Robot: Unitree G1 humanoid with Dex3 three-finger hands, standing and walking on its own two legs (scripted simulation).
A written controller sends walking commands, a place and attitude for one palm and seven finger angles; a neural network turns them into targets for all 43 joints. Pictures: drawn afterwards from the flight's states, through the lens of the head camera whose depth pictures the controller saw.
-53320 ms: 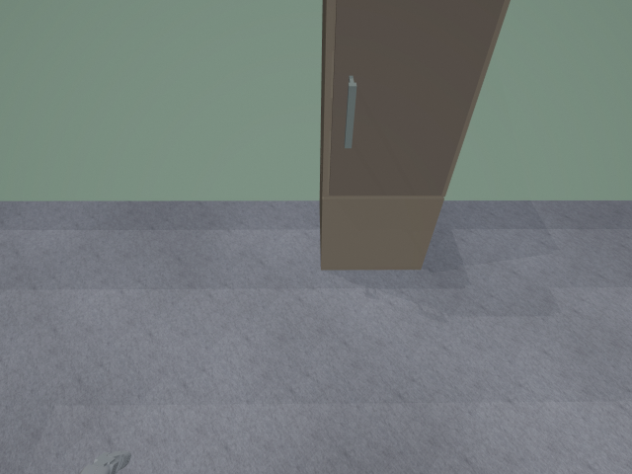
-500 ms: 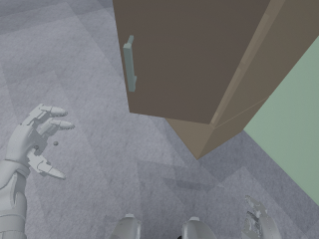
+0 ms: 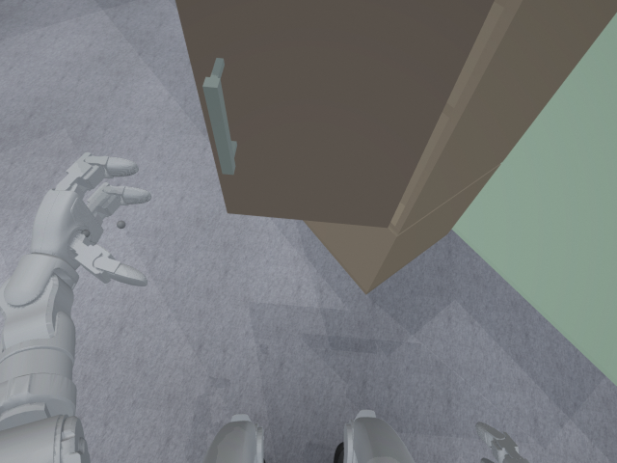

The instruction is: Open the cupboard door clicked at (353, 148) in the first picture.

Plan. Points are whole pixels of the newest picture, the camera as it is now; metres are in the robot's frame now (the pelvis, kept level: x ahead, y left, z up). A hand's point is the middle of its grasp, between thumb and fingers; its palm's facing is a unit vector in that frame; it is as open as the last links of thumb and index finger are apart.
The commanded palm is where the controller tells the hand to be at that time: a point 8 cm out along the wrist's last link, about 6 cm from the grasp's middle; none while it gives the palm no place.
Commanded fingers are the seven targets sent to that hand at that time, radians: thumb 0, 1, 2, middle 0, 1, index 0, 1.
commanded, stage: move the hooked fingers beside the handle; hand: left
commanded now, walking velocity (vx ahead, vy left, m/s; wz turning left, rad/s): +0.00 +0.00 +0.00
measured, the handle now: (224, 122) +0.58 +0.13 +0.04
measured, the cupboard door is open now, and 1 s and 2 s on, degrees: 49 49 49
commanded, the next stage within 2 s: slide the fingers in behind the handle in 1.80 s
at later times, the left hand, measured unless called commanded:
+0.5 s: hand (154, 173) +0.47 +0.21 +0.05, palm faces -0.10 -0.99 -0.02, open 14.0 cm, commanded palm +0.46 +0.26 +0.05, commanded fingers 0.00 -0.50 0.30 -0.30 -1.20 -0.30 -1.20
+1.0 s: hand (180, 131) +0.55 +0.19 +0.05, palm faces -0.09 -1.00 -0.02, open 14.0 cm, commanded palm +0.53 +0.24 +0.05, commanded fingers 0.00 -0.50 0.30 -0.30 -1.20 -0.30 -1.20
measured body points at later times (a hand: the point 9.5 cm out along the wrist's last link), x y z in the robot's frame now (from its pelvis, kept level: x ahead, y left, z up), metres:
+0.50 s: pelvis -0.01 +0.00 -0.01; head +0.13 +0.01 +0.41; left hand +0.47 +0.27 +0.06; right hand +0.04 -0.28 -0.12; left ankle +0.01 +0.11 -0.66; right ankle +0.03 -0.13 -0.66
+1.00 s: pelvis -0.01 +0.00 -0.02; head +0.17 +0.01 +0.39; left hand +0.55 +0.24 +0.06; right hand -0.04 -0.27 -0.12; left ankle +0.01 +0.11 -0.66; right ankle +0.03 -0.13 -0.66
